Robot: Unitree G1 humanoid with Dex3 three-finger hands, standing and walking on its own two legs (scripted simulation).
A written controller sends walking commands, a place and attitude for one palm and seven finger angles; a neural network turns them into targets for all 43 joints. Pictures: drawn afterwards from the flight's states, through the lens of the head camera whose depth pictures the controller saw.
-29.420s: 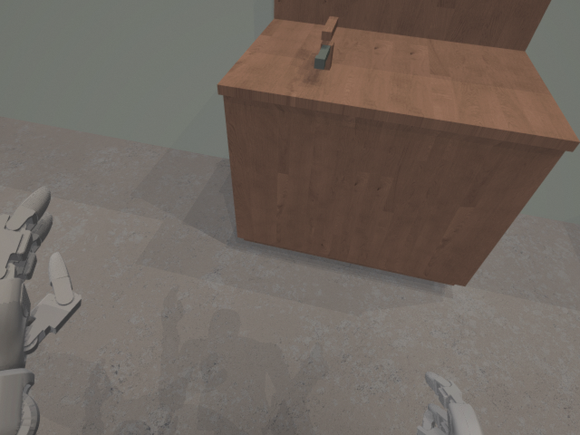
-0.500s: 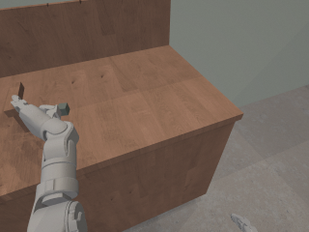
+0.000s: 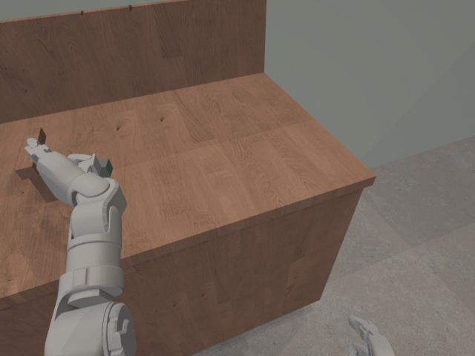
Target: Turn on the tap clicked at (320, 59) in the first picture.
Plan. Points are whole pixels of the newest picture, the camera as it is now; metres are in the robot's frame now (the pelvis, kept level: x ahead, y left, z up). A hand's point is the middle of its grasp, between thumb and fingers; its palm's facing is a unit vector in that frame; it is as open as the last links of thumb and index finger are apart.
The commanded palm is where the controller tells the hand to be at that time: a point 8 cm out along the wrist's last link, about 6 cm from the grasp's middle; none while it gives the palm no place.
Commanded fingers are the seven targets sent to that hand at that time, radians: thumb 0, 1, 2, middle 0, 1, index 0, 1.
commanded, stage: lift the hand up off the lever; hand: left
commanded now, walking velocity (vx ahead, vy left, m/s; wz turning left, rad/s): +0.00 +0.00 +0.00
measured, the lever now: (103, 168) +0.46 +0.31 +0.09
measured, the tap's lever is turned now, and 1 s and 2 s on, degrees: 76 76 76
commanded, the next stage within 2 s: draw the hand back beside the body in 0.02 s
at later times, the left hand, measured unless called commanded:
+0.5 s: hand (91, 201) +0.32 +0.26 +0.14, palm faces +0.40 -0.89 -0.23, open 7.8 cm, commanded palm +0.29 +0.28 +0.17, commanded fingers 0.00 0.90 0.90 -0.17 -0.21 -0.17 -0.21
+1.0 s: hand (66, 218) +0.26 +0.26 +0.17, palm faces +0.31 -0.91 -0.28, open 7.6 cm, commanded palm +0.22 +0.29 +0.18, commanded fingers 0.00 0.90 0.90 -0.20 -0.28 -0.20 -0.28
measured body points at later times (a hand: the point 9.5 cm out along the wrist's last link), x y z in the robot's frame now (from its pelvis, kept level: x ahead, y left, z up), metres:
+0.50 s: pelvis +0.01 +0.00 +0.01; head -0.02 -0.02 +0.46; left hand +0.30 +0.30 +0.15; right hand +0.15 -0.26 -0.08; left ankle +0.06 +0.11 -0.72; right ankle -0.06 -0.04 -0.72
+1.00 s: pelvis +0.01 +0.03 +0.02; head -0.02 +0.01 +0.47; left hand +0.24 +0.30 +0.18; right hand +0.19 -0.20 -0.06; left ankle +0.06 +0.11 -0.72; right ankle -0.06 -0.04 -0.72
